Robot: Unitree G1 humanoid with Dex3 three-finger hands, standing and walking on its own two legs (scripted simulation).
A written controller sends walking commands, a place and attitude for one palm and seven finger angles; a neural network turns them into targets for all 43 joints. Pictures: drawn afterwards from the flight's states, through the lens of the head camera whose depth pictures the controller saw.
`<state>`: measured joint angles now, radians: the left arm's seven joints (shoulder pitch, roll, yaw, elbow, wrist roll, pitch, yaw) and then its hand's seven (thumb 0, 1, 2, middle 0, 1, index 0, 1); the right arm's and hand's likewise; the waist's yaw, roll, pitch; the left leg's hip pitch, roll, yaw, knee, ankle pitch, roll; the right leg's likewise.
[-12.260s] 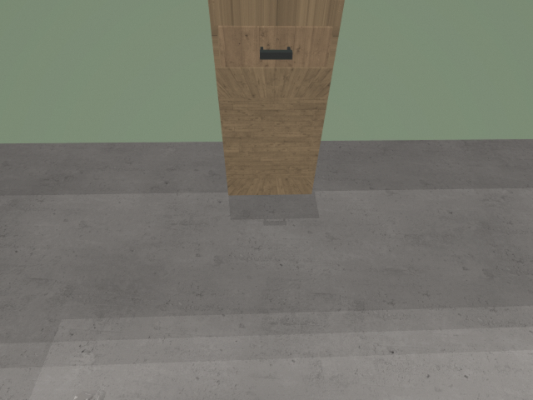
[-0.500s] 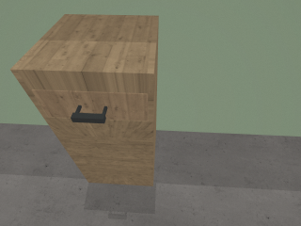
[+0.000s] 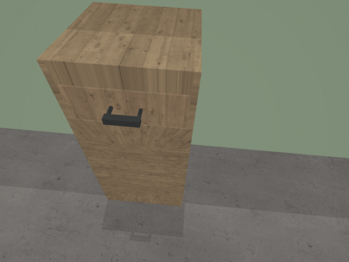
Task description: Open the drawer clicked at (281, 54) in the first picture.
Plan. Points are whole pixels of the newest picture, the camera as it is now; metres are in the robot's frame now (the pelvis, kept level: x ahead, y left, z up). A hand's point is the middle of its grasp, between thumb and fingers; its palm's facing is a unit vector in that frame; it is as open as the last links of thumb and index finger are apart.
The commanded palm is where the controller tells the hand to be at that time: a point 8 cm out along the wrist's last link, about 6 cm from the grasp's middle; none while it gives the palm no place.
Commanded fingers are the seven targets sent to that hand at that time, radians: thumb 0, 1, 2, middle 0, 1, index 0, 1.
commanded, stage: come to a stop and stand still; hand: left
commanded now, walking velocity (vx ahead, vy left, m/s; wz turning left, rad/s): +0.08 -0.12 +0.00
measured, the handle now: (123, 115) +0.51 +0.20 +0.00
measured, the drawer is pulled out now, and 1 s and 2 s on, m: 0.00 0.00 0.00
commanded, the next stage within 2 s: look again from close up in 0.86 s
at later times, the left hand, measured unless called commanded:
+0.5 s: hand out of the picture -0.01 +0.14 -0.17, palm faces +0.00 -0.99 -0.15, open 7.4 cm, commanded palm none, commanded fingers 0.00 0.90 0.90 -0.20 -0.30 -0.20 -0.30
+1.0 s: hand out of the picture +0.04 +0.18 -0.17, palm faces -0.02 -0.98 -0.21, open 7.4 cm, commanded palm none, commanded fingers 0.00 0.90 0.90 -0.20 -0.30 -0.20 -0.30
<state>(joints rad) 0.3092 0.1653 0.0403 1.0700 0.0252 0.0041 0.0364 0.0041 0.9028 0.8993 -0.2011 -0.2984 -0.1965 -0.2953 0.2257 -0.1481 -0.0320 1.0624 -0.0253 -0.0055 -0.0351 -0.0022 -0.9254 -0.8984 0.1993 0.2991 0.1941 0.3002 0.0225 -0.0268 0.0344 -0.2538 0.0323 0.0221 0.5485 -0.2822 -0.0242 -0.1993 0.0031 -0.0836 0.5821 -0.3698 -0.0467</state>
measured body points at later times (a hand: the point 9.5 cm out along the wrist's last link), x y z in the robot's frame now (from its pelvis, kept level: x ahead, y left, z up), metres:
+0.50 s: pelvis +0.02 +0.00 +0.00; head +0.04 -0.01 +0.45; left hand -0.01 +0.19 -0.16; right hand +0.00 -0.21 -0.16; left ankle +0.00 +0.13 -0.73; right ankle -0.03 -0.08 -0.73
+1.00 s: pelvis +0.03 +0.01 +0.01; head +0.03 +0.00 +0.46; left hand +0.04 +0.23 -0.15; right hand +0.01 -0.21 -0.16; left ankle +0.01 +0.13 -0.73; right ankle -0.03 -0.08 -0.73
